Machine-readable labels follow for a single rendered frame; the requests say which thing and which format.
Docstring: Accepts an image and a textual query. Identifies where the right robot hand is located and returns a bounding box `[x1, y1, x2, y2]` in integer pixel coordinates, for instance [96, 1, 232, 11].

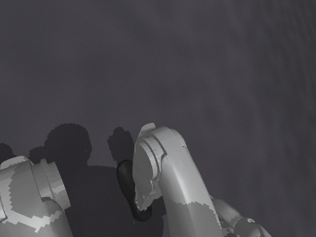
[210, 195, 243, 236]

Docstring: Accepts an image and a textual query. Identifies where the right robot arm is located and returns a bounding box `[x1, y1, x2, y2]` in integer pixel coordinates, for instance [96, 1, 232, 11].
[234, 217, 272, 237]

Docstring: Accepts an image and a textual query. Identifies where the right robot foot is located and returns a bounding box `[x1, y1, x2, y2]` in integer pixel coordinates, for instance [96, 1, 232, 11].
[117, 160, 152, 222]

